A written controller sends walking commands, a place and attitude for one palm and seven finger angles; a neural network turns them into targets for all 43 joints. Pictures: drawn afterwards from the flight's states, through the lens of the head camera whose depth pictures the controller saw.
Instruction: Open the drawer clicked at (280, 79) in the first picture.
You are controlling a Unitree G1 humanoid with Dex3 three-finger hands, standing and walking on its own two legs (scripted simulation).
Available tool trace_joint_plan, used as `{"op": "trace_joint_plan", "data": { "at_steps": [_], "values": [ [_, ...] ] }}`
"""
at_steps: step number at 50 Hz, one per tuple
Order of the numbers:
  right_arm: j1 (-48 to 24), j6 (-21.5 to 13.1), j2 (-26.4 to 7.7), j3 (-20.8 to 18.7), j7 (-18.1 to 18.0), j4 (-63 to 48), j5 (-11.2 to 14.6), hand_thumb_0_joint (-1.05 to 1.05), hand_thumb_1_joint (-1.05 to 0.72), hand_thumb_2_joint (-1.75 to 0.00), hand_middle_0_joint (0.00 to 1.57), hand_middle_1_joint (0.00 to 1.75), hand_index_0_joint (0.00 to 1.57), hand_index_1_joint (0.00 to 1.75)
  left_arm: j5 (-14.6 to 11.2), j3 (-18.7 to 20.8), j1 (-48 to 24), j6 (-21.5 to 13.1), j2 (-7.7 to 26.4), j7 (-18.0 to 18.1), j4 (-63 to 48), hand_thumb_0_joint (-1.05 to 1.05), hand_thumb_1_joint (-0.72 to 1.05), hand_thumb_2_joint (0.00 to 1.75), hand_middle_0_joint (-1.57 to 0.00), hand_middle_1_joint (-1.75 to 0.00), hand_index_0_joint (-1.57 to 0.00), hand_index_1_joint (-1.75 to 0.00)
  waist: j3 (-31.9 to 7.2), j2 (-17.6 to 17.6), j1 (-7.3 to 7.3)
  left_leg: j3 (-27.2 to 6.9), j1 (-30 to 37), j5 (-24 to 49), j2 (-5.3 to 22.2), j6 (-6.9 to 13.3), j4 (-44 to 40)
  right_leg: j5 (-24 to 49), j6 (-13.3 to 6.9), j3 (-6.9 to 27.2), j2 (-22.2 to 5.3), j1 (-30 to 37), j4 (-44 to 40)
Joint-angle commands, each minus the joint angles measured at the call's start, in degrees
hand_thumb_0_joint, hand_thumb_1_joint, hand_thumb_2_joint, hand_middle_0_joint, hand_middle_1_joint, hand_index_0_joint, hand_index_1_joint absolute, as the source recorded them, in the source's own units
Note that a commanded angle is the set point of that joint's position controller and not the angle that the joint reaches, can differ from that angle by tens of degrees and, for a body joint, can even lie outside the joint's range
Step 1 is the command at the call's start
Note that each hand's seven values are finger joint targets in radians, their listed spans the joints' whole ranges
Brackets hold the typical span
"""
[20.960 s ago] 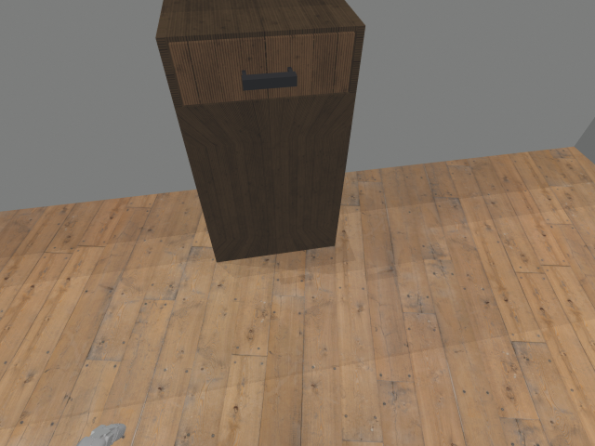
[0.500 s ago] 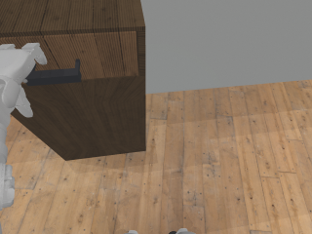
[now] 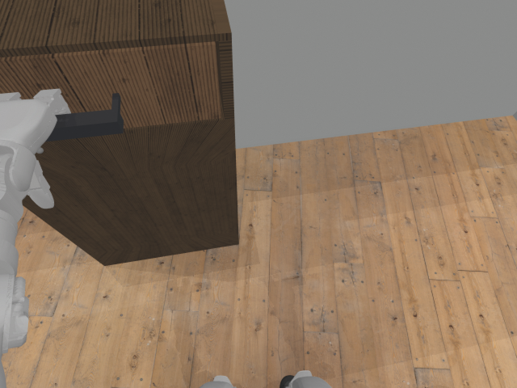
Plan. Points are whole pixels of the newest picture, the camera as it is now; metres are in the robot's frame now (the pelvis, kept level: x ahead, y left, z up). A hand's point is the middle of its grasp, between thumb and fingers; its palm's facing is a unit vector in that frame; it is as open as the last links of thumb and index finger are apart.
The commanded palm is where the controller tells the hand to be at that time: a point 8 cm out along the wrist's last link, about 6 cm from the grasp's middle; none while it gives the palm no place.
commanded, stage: lower the fingers behind the handle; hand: left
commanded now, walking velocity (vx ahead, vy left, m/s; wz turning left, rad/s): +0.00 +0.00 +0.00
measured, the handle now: (76, 114) +0.52 +0.30 +0.07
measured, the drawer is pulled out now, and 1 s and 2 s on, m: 0.00 0.00 0.02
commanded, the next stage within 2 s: close the thumb around the handle in 0.70 s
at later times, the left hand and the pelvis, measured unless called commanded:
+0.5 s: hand (44, 154) +0.45 +0.34 +0.05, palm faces -0.09 +0.00 -1.00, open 13.9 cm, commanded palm +0.44 +0.33 +0.10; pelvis -0.01 -0.01 -0.01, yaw -1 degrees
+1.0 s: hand (47, 151) +0.46 +0.34 +0.05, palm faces -0.09 -0.01 -1.00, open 12.8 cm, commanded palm +0.44 +0.32 +0.10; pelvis +0.00 +0.00 -0.01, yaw -1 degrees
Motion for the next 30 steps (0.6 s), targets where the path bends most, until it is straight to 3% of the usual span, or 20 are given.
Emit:
{"op": "trace_joint_plan", "data": {
  "at_steps": [1,2,4,6,9,10,11,13,15,17,18,20,21,22,25,27,28,29,30],
  "values": [
    [7.7,-0.8,-10.6,-4.3,-0.8,-2.6,-1.0,0.00,-0.90,-0.90,0.20,0.30,0.20,0.30,-1.6,4.7,-23.4,-2.0,16.7,3.7,-14.3,0.00,-0.50,0.30,-0.30,-1.20,-0.30,-1.20,-27.8,8.7,-0.28,-2.6,22.9,44.7,4.1,-5.2,-1.7,15.0,-2.9,-2.6,1.3,6.4,0.2],
    [7.7,-0.7,-10.9,-4.4,-0.8,-2.2,-1.1,0.00,-0.90,-0.90,0.20,0.30,0.20,0.30,-1.8,5.9,-24.0,-2.0,17.8,4.1,-14.2,0.00,-0.50,0.30,-0.30,-1.20,-0.30,-1.20,-27.6,7.6,-0.60,-2.7,22.7,46.0,4.3,-5.1,-1.4,15.8,-2.9,-2.6,1.3,6.3,0.4],
    [7.3,-0.4,-11.0,-3.9,-0.4,-2.3,-1.1,0.00,-0.90,-0.90,0.20,0.30,0.20,0.30,-2.2,7.2,-20.1,-1.1,18.7,4.8,-11.2,0.00,-0.50,0.30,-0.30,-1.20,-0.30,-1.20,-26.1,5.8,0.47,-2.0,18.7,42.8,3.7,-4.7,-1.5,16.1,-2.8,-2.4,1.3,8.1,0.9],
    [7.0,-0.5,-11.1,-3.8,-0.5,-2.2,-0.9,0.00,-0.90,-0.90,0.20,0.30,0.20,0.30,-1.6,5.3,-21.2,-0.2,17.6,5.2,-9.6,0.00,-0.50,0.30,-0.30,-1.20,-0.30,-1.20,-23.2,4.4,-0.48,-1.4,15.2,36.9,3.5,-4.1,-2.1,15.2,-2.8,-2.4,1.1,8.1,0.4],
    [7.1,-0.7,-11.0,-3.9,-0.4,-2.3,-0.8,0.00,-0.90,-0.90,0.20,0.30,0.20,0.30,-0.4,3.6,-21.8,0.4,16.3,5.8,-10.6,0.00,-0.50,0.30,-0.30,-1.20,-0.30,-1.20,-25.0,7.9,-0.34,-1.6,17.7,39.0,3.5,-4.5,-1.8,15.1,-3.0,-2.4,1.1,6.9,0.6],
    [7.3,-0.7,-11.2,-4.0,-0.5,-2.0,-0.9,0.00,-0.90,-0.90,0.20,0.30,0.20,0.30,-0.3,4.6,-22.2,0.5,17.4,6.0,-10.5,0.00,-0.50,0.30,-0.30,-1.20,-0.30,-1.20,-25.5,6.6,-0.49,-1.8,17.6,39.2,3.8,-4.5,-1.6,15.3,-2.9,-2.4,1.2,7.0,0.8],
    [7.2,-0.8,-11.1,-4.0,-0.5,-2.1,-0.9,0.00,-0.90,-0.90,0.20,0.30,0.20,0.30,-0.5,3.4,-22.5,0.6,16.1,5.9,-10.3,0.00,-0.50,0.30,-0.30,-1.20,-0.30,-1.20,-25.4,6.8,-1.03,-1.4,17.4,38.1,3.6,-4.2,-1.4,15.3,-2.8,-2.3,1.2,6.9,0.6],
    [7.3,-0.6,-11.2,-3.8,-0.7,-1.8,-0.9,0.00,-0.90,-0.90,0.20,0.30,0.20,0.30,-0.7,4.7,-21.2,0.9,17.9,5.8,-8.5,0.00,-0.50,0.30,-0.30,-1.20,-0.30,-1.20,-25.4,5.6,-0.68,-1.1,15.7,37.1,3.4,-3.8,-1.4,16.4,-2.7,-2.0,1.1,8.3,0.9],
    [7.1,-0.6,-11.2,-3.6,-0.8,-2.0,-0.7,0.00,-0.90,-0.90,0.20,0.30,0.20,0.30,-1.0,3.8,-18.8,1.6,16.6,5.3,-6.4,0.00,-0.50,0.30,-0.30,-1.20,-0.30,-1.20,-24.1,4.0,-0.59,-0.4,13.5,34.8,3.1,-3.3,-1.5,16.9,-2.7,-1.7,1.0,9.3,0.7],
    [6.8,-0.4,-11.4,-3.5,-0.9,-2.2,-0.8,0.00,-0.90,-0.90,0.20,0.30,0.20,0.30,-0.8,4.7,-20.5,1.2,18.5,5.0,-7.9,0.00,-0.50,0.30,-0.30,-1.20,-0.30,-1.20,-25.4,5.3,-0.32,-0.2,13.3,34.2,3.0,-3.2,-1.7,17.4,-2.9,-1.4,0.9,10.2,0.8],
    [6.7,-0.4,-11.3,-3.3,-1.0,-2.2,-0.6,0.00,-0.90,-0.90,0.20,0.30,0.20,0.30,-0.5,4.6,-20.6,1.6,19.1,5.0,-6.7,0.00,-0.50,0.30,-0.30,-1.20,-0.30,-1.20,-24.0,4.9,-0.48,-0.1,12.1,32.0,2.8,-3.0,-1.9,16.6,-2.7,-1.4,0.9,10.2,0.7],
    [6.5,-0.5,-11.2,-3.2,-1.1,-2.5,-0.5,0.00,-0.90,-0.90,0.20,0.30,0.20,0.30,-0.2,4.4,-20.3,1.6,18.7,5.0,-6.9,0.00,-0.50,0.30,-0.30,-1.20,-0.30,-1.20,-23.4,4.9,-0.35,-0.2,12.0,30.8,2.8,-2.9,-2.2,15.6,-2.8,-1.7,0.9,9.8,0.7],
    [6.4,-0.7,-11.1,-3.3,-1.2,-2.7,-0.4,0.00,-0.90,-0.90,0.20,0.30,0.20,0.30,-0.3,3.2,-21.0,1.6,17.6,4.9,-6.8,0.00,-0.50,0.30,-0.30,-1.20,-0.30,-1.20,-22.8,5.0,-0.99,0.0,11.8,29.7,2.8,-2.8,-2.2,15.3,-2.8,-1.6,0.9,9.4,0.3],
    [6.3,-0.6,-11.4,-3.2,-1.3,-2.4,-0.5,0.00,-0.90,-0.90,0.20,0.30,0.20,0.30,-0.4,5.4,-21.3,1.1,20.0,4.8,-8.0,0.00,-0.50,0.30,-0.30,-1.20,-0.30,-1.20,-24.0,5.9,-0.10,-0.1,12.3,31.5,2.9,-3.0,-2.3,16.1,-3.0,-1.5,0.8,10.3,0.7],
    [6.6,-0.8,-11.0,-3.5,-1.3,-2.9,-0.4,0.00,-0.90,-0.90,0.20,0.30,0.20,0.30,-0.8,4.7,-19.6,0.7,18.4,4.6,-8.9,0.00,-0.50,0.30,-0.30,-1.20,-0.30,-1.20,-26.0,5.4,-0.17,-0.3,14.3,34.6,3.1,-3.1,-1.6,17.0,-2.7,-1.6,1.0,10.0,1.0],
    [6.7,-0.8,-11.1,-3.5,-1.3,-2.7,-0.5,0.00,-0.90,-0.90,0.20,0.30,0.20,0.30,-1.3,3.9,-20.0,0.4,17.3,4.2,-8.0,0.00,-0.50,0.30,-0.30,-1.20,-0.30,-1.20,-24.5,4.8,-0.86,-0.3,13.5,33.4,3.1,-3.0,-1.7,16.4,-2.7,-1.6,1.0,9.4,0.6],
    [6.6,-0.7,-11.4,-3.3,-1.4,-2.6,-0.4,0.00,-0.90,-0.90,0.20,0.30,0.20,0.30,-1.2,5.0,-20.0,0.4,19.1,4.3,-7.1,0.00,-0.50,0.30,-0.30,-1.20,-0.30,-1.20,-23.0,3.7,-0.81,-0.5,12.5,31.4,3.1,-3.0,-1.9,15.3,-2.6,-1.7,1.0,8.9,0.7],
    [6.6,-0.8,-11.2,-3.3,-1.4,-2.9,-0.3,0.00,-0.90,-0.90,0.20,0.30,0.20,0.30,-1.2,3.6,-19.8,0.6,17.6,4.3,-6.7,0.00,-0.50,0.30,-0.30,-1.20,-0.30,-1.20,-22.5,3.9,-0.89,-0.3,11.7,29.6,2.9,-2.8,-2.2,14.7,-2.7,-1.7,1.0,8.9,0.5],
    [6.4,-0.8,-11.3,-3.2,-1.5,-2.8,-0.2,0.00,-0.90,-0.90,0.20,0.30,0.20,0.30,-1.0,4.3,-20.6,0.6,18.6,4.4,-6.7,0.00,-0.50,0.30,-0.30,-1.20,-0.30,-1.20,-21.7,3.6,-0.97,-0.2,11.0,27.5,2.9,-2.7,-2.5,13.8,-2.7,-1.7,0.9,8.7,0.4]
  ]
}}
